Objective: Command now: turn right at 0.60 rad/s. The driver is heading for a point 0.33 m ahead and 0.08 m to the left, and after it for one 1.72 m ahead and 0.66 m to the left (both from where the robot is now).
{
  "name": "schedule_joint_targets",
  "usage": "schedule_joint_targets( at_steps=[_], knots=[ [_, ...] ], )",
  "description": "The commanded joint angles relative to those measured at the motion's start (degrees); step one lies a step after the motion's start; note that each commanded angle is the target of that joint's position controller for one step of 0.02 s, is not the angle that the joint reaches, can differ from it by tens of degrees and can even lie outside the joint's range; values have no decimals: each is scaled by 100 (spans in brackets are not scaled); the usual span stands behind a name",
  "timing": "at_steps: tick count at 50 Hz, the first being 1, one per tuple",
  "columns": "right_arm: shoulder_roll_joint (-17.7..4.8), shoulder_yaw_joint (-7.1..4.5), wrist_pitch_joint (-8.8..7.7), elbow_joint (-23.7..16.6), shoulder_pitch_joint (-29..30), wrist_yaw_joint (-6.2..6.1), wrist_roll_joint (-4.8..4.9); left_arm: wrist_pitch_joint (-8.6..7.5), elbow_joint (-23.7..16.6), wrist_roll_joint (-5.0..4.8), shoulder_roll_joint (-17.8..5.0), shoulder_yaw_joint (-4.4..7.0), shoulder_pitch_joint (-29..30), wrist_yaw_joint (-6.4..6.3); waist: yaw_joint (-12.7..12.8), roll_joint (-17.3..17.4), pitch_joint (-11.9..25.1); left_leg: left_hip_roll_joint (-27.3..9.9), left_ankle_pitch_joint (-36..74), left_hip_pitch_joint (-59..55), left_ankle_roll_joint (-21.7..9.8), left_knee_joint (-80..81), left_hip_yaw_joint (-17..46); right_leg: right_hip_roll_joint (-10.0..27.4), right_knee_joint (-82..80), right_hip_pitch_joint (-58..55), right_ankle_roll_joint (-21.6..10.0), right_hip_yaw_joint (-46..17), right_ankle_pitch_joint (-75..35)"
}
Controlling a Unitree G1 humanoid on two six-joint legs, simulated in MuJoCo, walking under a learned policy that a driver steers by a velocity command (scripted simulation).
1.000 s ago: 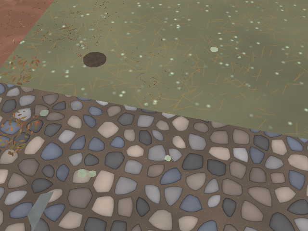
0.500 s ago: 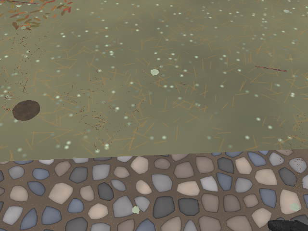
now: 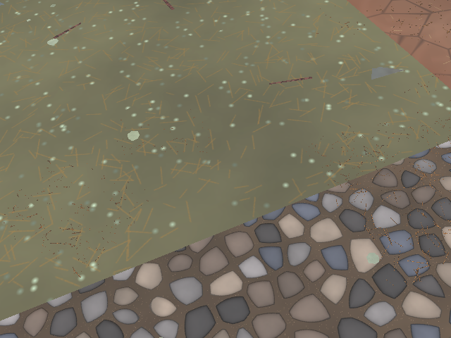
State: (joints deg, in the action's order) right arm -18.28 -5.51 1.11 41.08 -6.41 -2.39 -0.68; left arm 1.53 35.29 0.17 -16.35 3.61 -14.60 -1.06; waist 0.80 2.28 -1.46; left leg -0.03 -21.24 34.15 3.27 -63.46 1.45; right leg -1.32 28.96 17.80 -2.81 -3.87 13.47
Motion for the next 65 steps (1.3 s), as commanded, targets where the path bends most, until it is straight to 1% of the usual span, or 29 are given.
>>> schedule_joint_targets(
  at_steps=[1,5,7,11,14,15,16,17,18,22,26,30,33,34,35,36,38,41,47,53,56,57,58,59,60,61,62,63,65],
  knots=[
    [-317,-74,-108,-405,163,8,39,-97,-478,-20,-858,218,304,-94,-123,-948,729,15,309,344,99,79,220,1164,-807,-1016,-939,-1428,-2184],
    [-212,1,-151,-478,458,73,75,-19,-475,-46,-1036,303,162,-152,56,-1101,722,112,227,32,158,1337,300,1149,-673,-1209,-981,-1788,-1838],
    [-257,2,-192,-466,442,149,125,0,-482,-72,-1054,318,92,-129,127,-1128,750,171,110,-326,91,1854,275,1084,-903,-980,-1053,-2105,-178],
    [-324,-6,-369,-411,243,312,200,-40,-397,-68,-927,231,67,-43,134,-1328,517,160,-109,-1147,-183,2764,28,1042,-1110,-507,-1050,-2420,1613],
    [-146,47,-540,-152,-305,382,137,-114,-320,-17,-592,78,96,-25,-151,-976,431,13,674,-2550,-549,4005,-40,668,-656,163,-668,-2078,1915],
    [-329,31,-583,-58,-750,366,83,-173,-364,40,-307,-15,167,-19,-246,-394,510,-666,250,-3156,-819,4236,859,356,402,746,-394,-1519,1852],
    [-965,-93,-588,34,-1085,366,1,-287,-613,19,-242,-23,224,-12,-119,869,290,-1551,-845,-3440,-1541,4873,2671,-376,1590,1890,-5,-248,1637],
    [-994,-135,-614,43,-1244,390,1,-413,-745,-77,-738,112,687,-33,-389,1060,-303,-2187,-1579,-3263,-2161,5378,3952,-161,2404,2832,163,-151,2088],
    [-761,-58,-632,22,-1170,352,75,-510,-679,-165,-943,191,749,-9,-353,689,-567,-2115,-1718,-3197,-2137,5375,3789,124,2853,3075,189,-303,1667],
    [-522,46,-548,-2,-1308,231,154,-740,-585,3,-526,122,1012,122,-424,483,-287,-1210,205,-3418,-1648,5351,2338,309,2487,2890,356,15,291],
    [-601,19,-419,51,-1472,140,183,-831,-594,-37,-59,-27,1477,245,-549,622,-132,-719,1364,-2639,-1478,5175,1488,-34,933,1473,578,392,-392],
    [-803,-50,-378,68,-1659,141,273,-855,-584,-173,-383,101,1492,284,-437,718,-34,-962,1249,-2362,-1401,4943,1937,-129,112,421,567,249,-681],
    [-608,-7,-402,-40,-1453,150,251,-866,-366,-168,-740,299,514,169,211,618,415,-661,1881,-1958,-1010,3933,1852,77,-435,-1298,201,155,-689],
    [-239,109,-433,-195,-1315,177,143,-858,-264,-89,-1068,400,-440,88,667,87,1174,-308,1308,-1300,-777,2368,1451,1002,-435,-2654,-173,-696,-260],
    [249,259,-503,-420,-1837,135,255,-776,-80,64,-1580,493,-1004,106,492,-1838,2009,400,-894,354,-471,478,718,2419,-966,-4059,-988,-3178,1165],
    [-281,142,-511,-321,-1938,118,380,-774,-47,62,-1132,393,-917,151,440,-1755,1587,46,-1086,1030,-415,-531,829,2558,-1378,-3622,-1139,-3946,2034],
    [-525,55,-454,-313,-1313,154,304,-751,-43,5,-593,220,-364,136,339,-900,457,-375,-128,1117,-425,-807,640,2054,-1435,-2450,-847,-2256,956],
    [-274,61,-362,-387,-1068,249,261,-770,96,60,-354,150,51,133,53,-948,6,-642,475,701,-388,-464,518,1582,-1828,-1447,-704,-947,-383],
    [-38,183,-309,-660,-394,376,186,-830,439,8,-685,251,96,104,29,-625,-221,-690,1595,808,-232,923,351,1585,-2106,-1264,-776,255,-1512],
    [-98,221,-356,-1040,613,585,212,-713,741,-143,-1061,344,-242,72,294,-482,-427,-505,2014,347,-566,2432,-188,1692,-1940,-1735,-489,1024,-1899],
    [-403,63,-305,-1106,298,601,173,-589,798,-199,-1335,412,-304,45,-42,-704,17,33,1185,-565,-930,2624,-675,1697,-796,-2140,-316,1363,-4478],
    [-619,-75,-277,-936,-460,574,185,-534,786,-223,-1366,410,-260,27,-500,-675,441,319,1229,-1585,-1113,2856,-825,1567,256,-1964,-202,1536,-5104],
    [-974,-275,-222,-684,-1475,483,212,-535,739,-186,-1207,335,-355,-6,-977,-496,958,410,1405,-3223,-1336,2983,-581,1363,1695,-1043,3,1618,-4600],
    [-1672,-407,-210,-636,-1749,375,252,-599,462,93,-453,84,-889,41,-565,1109,1505,-1131,1186,-5372,-2146,3107,2095,612,3994,1401,375,1527,257],
    [-1580,-312,-312,-879,-1812,416,242,-809,304,27,-488,-16,-742,109,-613,1079,2683,-1958,-194,-6051,-2888,4312,4862,-96,5133,2390,433,98,2197],
    [-1148,-190,-390,-811,-1713,462,176,-911,155,-225,-1006,126,43,156,-858,391,2031,-1796,-286,-5627,-2442,4672,4263,219,5233,2907,330,-251,1638],
    [-1013,-145,-442,-764,-1443,458,173,-968,51,-260,-937,84,279,145,-673,224,1253,-1591,104,-4778,-2244,4708,3522,426,4819,2969,254,-148,1117],
    [-845,-87,-458,-814,-1037,441,173,-978,116,-122,-872,71,273,87,-388,-177,824,-1357,779,-3897,-2077,4681,2903,659,4352,2658,271,-135,751],
    [-650,-9,-471,-935,-594,405,62,-868,186,14,-920,120,74,69,1,37,569,-1031,1752,-2797,-1992,4875,2270,853,3832,1887,344,-170,390]
  ],
)
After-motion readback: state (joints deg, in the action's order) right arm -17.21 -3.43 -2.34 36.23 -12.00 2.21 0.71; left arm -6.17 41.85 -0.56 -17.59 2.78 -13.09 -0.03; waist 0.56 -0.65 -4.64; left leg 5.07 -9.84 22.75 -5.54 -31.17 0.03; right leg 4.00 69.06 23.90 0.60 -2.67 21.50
